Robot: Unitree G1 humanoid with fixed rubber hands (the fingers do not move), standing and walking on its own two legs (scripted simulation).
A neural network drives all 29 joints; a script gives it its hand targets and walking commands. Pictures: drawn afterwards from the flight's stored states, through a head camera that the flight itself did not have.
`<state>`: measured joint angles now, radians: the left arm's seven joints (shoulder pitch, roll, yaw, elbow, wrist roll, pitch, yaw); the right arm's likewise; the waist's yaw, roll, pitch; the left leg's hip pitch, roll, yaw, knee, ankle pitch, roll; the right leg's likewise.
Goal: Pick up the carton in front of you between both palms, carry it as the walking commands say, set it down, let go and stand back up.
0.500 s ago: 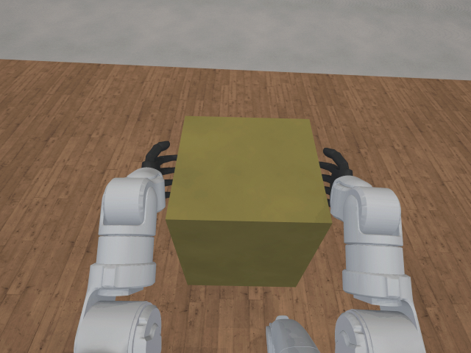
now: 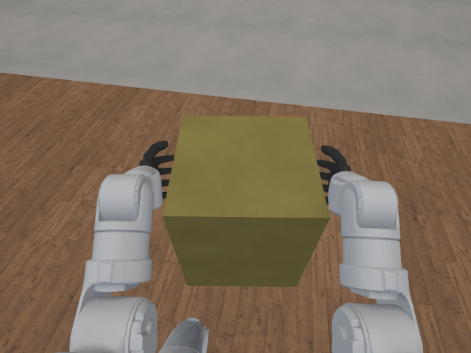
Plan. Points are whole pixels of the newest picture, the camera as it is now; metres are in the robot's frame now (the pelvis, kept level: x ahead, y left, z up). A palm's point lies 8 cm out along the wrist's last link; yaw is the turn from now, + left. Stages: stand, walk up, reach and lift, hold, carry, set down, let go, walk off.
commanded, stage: carry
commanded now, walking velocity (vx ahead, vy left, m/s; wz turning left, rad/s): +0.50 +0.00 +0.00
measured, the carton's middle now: (243, 206) +0.36 +0.02 +0.02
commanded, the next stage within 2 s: none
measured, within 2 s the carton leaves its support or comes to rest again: neither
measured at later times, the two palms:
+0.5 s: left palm (198, 83) +0.69 +0.16 +0.04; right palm (322, 97) +0.66 -0.14 +0.04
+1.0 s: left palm (213, 37) +0.98 +0.16 +0.01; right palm (308, 40) +1.00 -0.14 +0.00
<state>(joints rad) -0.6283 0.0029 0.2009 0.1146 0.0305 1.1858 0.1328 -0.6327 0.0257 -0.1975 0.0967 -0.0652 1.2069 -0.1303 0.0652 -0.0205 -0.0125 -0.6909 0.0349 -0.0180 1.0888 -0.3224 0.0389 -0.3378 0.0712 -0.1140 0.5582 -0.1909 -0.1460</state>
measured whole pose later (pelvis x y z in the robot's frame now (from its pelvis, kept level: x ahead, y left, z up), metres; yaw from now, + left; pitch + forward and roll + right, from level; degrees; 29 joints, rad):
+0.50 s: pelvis +0.32 +0.04 -0.04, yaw -2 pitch +5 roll -2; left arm -0.62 -0.02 0.20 0.10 0.07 1.18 0.13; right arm -0.61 0.01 -0.19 0.10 -0.03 1.18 -0.14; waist -0.06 0.01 0.01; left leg -0.36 -0.07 0.12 0.56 -0.18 0.16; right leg -0.69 -0.04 0.02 1.10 -0.34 -0.02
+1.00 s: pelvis +0.64 -0.01 -0.09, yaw +0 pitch +5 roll +2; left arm -0.61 0.00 0.19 0.14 0.04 1.17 0.14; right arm -0.62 0.02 -0.18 0.14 -0.06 1.19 -0.13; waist 0.06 -0.01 -0.02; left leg -0.69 0.04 -0.02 1.10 -0.34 0.04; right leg -0.35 0.07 -0.11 0.57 -0.18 -0.14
